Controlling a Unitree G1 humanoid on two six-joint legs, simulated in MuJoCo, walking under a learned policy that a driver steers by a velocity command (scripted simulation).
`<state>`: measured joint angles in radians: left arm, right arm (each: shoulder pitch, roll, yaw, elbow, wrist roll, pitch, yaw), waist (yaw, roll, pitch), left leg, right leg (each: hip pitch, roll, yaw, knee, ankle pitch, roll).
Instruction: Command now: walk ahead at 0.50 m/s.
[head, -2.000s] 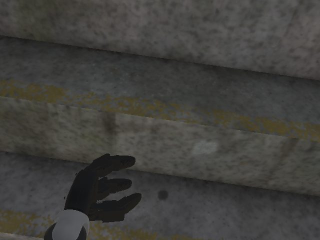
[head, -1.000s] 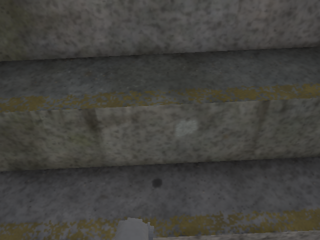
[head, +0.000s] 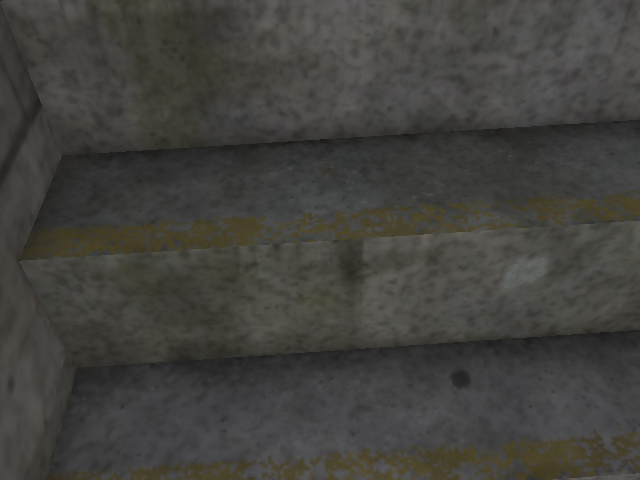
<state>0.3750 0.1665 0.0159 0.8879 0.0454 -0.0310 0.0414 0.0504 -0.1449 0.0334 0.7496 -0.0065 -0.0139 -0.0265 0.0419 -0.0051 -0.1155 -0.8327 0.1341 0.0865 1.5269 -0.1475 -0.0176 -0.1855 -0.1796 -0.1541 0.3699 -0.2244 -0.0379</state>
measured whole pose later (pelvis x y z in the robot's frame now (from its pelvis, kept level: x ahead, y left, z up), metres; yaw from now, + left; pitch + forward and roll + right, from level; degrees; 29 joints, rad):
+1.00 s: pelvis +0.12 -0.19 +0.15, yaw -3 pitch -2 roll +0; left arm 0.43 0.10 -0.02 0.90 0.05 -0.08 0.03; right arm -0.05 -0.13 0.03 0.61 -0.03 -0.02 -0.01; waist 0.04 0.05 -0.10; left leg -1.02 -0.18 -0.07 2.15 0.05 0.02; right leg -0.55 0.02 -0.14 1.09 -0.55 -0.10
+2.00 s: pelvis +0.37 -0.42 +0.36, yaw +1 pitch +1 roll +1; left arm 0.09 0.22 0.06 0.86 0.00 0.04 0.09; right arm 0.20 -0.29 -0.12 0.80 -0.05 -0.04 0.07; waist -0.08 0.06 0.01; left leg -0.88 -0.11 -0.12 2.10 0.14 0.03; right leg -0.80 -0.23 -0.15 1.27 -0.48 -0.02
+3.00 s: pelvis +0.62 -0.28 +0.66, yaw +31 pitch +4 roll +3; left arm -0.25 0.18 -0.03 0.38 0.03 -0.03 0.00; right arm 0.46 -0.20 -0.08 0.76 -0.06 -0.08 -0.10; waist -0.19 -0.01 0.03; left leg -0.52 -0.13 -0.03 0.84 -0.39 0.04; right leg -0.87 0.06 0.08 1.77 -0.51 0.04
